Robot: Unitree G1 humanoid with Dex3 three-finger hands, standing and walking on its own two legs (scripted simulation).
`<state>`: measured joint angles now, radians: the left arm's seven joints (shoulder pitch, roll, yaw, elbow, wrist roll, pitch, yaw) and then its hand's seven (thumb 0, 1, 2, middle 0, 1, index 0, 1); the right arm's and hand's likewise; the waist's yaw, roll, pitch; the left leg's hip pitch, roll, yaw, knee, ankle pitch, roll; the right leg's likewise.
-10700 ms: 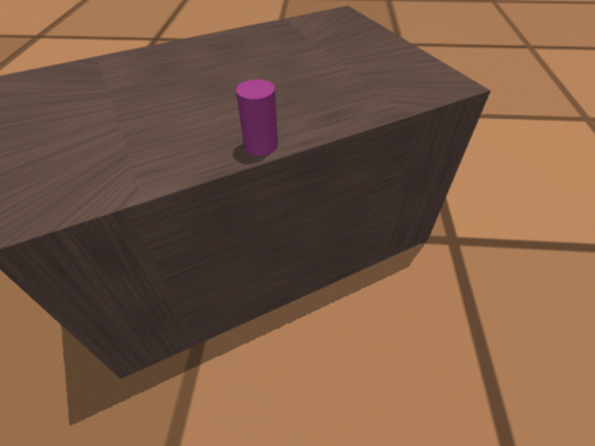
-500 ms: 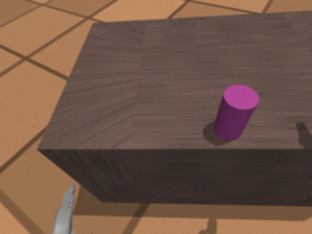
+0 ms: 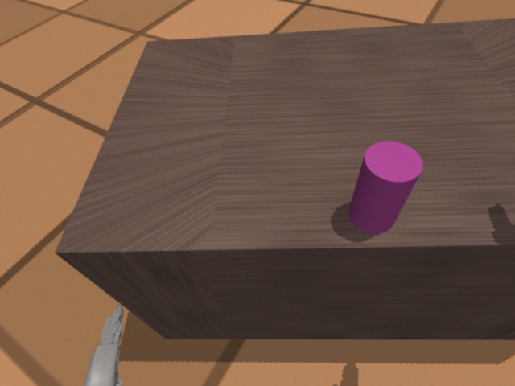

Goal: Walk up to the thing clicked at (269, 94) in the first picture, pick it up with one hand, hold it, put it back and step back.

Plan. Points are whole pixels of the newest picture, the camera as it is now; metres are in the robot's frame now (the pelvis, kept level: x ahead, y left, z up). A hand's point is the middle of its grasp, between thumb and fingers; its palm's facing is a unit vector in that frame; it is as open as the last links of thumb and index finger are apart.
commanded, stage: approach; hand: right
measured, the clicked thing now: (381, 190) +0.43 -0.18 +0.03
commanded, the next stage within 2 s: close in in 0.40 s
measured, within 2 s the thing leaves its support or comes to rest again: neither
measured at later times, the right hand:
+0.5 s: hand (467, 206) +0.38 -0.29 +0.04, palm faces +0.05 +1.00 +0.07, open 17.7 cm
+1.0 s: hand (402, 201) +0.41 -0.21 +0.02, palm faces +0.10 +0.99 +0.04, open 17.8 cm
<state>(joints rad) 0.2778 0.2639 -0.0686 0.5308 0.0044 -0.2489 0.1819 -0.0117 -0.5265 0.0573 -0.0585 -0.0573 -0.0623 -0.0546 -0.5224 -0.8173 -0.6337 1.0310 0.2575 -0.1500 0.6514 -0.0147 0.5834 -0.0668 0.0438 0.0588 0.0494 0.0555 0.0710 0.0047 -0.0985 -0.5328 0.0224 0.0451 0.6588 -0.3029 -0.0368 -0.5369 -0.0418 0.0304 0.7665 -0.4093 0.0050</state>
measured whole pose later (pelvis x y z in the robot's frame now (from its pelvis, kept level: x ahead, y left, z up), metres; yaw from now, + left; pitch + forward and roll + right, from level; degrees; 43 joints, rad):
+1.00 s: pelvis -0.03 +0.00 -0.04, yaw +2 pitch +15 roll +2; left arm 0.41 0.24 0.05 0.17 0.03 -0.13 0.03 -0.01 -0.52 0.04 -0.06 -0.06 -0.07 -0.05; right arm -0.59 -0.39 -0.42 0.94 0.13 -0.35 0.20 -0.01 0.61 -0.05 0.03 0.06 0.04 0.05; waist 0.11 0.02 -0.13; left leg -0.83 0.02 0.00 0.95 -0.38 -0.04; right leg -0.80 -0.04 0.00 1.03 -0.48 0.00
